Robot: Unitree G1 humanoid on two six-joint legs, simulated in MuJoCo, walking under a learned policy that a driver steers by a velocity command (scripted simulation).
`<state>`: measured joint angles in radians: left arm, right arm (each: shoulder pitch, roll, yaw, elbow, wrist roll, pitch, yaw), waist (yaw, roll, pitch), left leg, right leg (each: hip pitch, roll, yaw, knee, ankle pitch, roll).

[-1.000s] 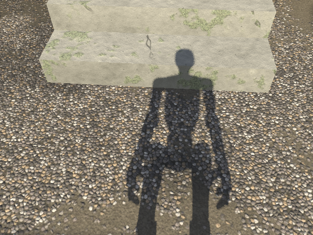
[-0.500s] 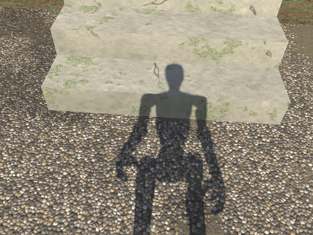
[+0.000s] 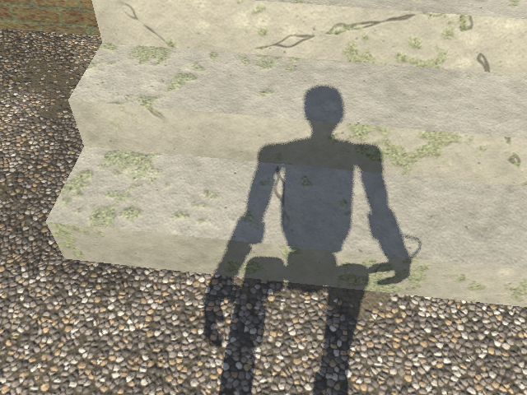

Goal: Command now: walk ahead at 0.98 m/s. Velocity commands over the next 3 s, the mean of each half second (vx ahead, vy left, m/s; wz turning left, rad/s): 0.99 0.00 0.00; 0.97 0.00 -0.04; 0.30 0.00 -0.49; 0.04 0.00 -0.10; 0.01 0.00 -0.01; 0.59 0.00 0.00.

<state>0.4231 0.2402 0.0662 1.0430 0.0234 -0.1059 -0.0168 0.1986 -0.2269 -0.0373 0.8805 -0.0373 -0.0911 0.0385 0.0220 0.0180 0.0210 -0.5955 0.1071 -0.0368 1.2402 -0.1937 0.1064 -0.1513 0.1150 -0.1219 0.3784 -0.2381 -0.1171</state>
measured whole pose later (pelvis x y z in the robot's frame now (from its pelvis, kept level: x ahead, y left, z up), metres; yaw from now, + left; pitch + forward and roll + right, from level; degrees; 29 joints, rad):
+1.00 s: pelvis +0.88 +0.03 +0.05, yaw -2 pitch +4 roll +1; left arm 0.46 0.19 0.02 1.08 -0.07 -0.12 -0.03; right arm -0.04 -0.12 0.07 0.60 -0.06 -0.07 -0.03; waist -0.03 -0.03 0.01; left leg -0.91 -0.04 0.06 1.32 -0.46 0.08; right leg -0.09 -0.05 -0.02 0.64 -0.11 -0.07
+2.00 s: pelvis +1.21 +0.01 +0.35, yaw -17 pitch +1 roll +0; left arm 0.16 0.17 -0.01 0.89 0.01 -0.05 0.00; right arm 0.24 -0.16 0.01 0.91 0.00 -0.05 -0.03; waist -0.01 -0.03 -0.04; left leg -0.28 0.00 0.04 0.51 -0.25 0.01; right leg -0.31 0.04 0.06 0.51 -0.22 -0.01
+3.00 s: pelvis +1.37 -0.09 +0.36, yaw -18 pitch +4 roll +1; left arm 0.60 0.14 -0.01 1.15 0.02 -0.11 -0.02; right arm -0.08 -0.06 0.07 0.60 0.01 -0.06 -0.01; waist 0.01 -0.01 -0.08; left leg -1.32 0.01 0.06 2.12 -0.41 0.18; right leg 0.00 0.01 -0.09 0.26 -0.33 -0.04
